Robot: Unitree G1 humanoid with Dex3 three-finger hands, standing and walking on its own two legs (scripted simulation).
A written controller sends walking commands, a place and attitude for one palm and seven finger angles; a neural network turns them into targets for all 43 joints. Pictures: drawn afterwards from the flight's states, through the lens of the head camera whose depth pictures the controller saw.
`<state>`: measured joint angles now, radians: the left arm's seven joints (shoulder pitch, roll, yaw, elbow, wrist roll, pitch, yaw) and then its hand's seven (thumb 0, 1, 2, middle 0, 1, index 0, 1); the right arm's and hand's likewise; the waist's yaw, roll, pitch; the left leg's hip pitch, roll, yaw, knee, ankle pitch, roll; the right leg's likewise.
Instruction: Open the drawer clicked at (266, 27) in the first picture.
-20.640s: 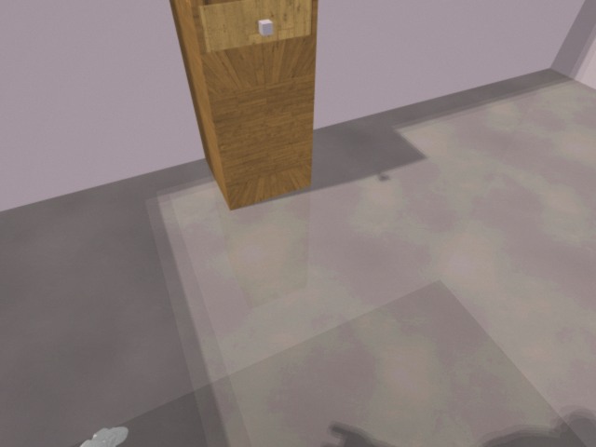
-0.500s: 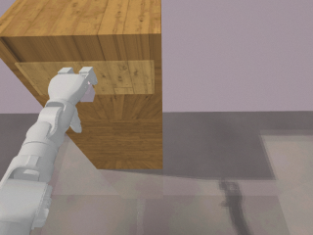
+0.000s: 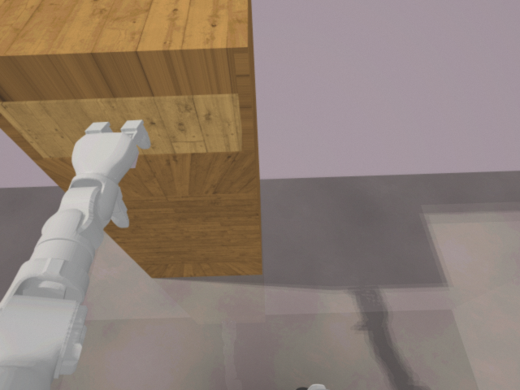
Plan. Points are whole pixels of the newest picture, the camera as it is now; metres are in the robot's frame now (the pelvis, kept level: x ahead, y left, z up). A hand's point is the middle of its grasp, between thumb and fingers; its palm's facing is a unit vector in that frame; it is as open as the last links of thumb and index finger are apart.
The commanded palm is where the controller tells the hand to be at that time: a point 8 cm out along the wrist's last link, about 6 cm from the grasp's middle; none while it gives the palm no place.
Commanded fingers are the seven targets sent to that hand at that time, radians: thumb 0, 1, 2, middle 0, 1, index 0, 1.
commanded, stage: lower the fingers behind the handle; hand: left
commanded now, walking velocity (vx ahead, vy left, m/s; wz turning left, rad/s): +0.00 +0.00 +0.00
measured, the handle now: (125, 145) +0.50 +0.24 +0.06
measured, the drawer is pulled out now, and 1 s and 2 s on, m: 0.00 0.00 0.04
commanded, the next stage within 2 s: close the thumb around the handle in 0.42 s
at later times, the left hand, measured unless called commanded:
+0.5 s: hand (120, 174) +0.45 +0.24 +0.04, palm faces -0.04 +0.00 -1.00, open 13.9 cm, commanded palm +0.42 +0.25 +0.10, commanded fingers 0.00 -0.50 0.30 -0.30 -1.20 -0.30 -1.20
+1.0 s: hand (121, 176) +0.44 +0.24 +0.04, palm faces -0.02 -0.01 -1.00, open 8.0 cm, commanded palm +0.42 +0.25 +0.10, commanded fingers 0.00 0.90 0.90 -0.40 -1.35 -0.40 -1.35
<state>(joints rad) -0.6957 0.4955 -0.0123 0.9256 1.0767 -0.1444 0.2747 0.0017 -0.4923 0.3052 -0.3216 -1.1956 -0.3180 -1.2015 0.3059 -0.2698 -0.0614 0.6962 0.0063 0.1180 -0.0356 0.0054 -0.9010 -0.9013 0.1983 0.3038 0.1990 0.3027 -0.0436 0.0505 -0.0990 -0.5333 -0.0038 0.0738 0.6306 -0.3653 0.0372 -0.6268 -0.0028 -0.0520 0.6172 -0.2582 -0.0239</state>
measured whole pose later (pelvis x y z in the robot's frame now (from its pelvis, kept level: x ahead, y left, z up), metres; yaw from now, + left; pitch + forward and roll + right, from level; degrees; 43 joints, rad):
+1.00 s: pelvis +0.00 +0.01 +0.00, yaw +0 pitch +15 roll +0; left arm -0.68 0.46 -0.04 0.90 1.08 -0.11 0.29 0.00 0.37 0.68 -0.38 -1.29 -0.36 -1.29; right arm 0.30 -0.26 -0.06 0.70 0.01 0.13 -0.02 0.01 -0.90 -0.90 0.20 0.30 0.20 0.30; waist -0.04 0.06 -0.11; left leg -0.53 -0.01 0.07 0.64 -0.37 0.05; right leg -0.62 -0.01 -0.05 0.62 -0.26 -0.01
